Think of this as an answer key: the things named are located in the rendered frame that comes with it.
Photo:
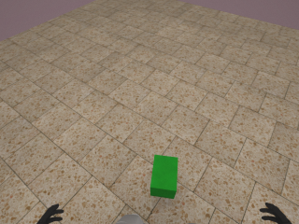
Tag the right robot hand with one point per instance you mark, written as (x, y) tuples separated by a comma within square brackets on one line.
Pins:
[(279, 217)]

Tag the left robot thigh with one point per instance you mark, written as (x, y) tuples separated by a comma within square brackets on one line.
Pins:
[(130, 219)]

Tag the left robot hand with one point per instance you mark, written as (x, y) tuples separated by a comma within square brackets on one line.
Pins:
[(47, 219)]

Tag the carton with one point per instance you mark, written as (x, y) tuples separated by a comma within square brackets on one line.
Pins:
[(164, 177)]

